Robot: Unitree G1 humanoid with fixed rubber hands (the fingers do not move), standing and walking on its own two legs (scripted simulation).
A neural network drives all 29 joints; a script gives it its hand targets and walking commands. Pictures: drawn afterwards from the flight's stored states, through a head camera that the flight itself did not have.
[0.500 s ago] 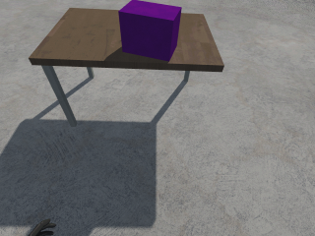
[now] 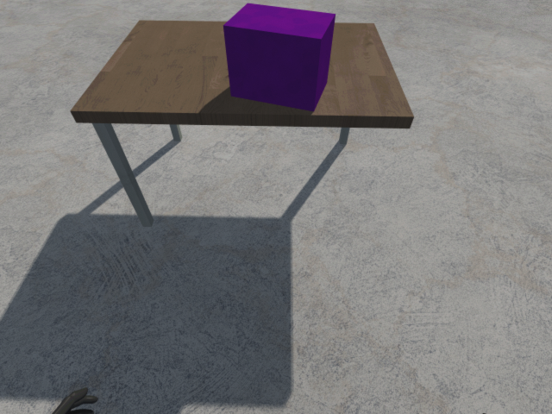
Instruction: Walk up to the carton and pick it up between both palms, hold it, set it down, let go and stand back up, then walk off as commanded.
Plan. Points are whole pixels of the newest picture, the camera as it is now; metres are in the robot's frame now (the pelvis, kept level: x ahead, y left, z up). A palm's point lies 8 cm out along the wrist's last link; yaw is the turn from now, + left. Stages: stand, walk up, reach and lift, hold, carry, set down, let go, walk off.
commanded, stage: walk off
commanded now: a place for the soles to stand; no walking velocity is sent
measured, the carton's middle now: (280, 57) +1.11 -0.01 -0.01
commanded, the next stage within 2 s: stand in 1.06 s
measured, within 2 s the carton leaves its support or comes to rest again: neither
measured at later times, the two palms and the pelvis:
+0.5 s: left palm out of the picture +0.13 +0.33 -0.08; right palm out of the picture +0.10 -0.31 -0.09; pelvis +0.01 +0.01 +0.00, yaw +0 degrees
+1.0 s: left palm out of the picture +0.14 +0.32 -0.08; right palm out of the picture +0.10 -0.32 -0.09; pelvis +0.01 +0.01 +0.00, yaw -1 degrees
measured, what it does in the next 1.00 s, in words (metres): stands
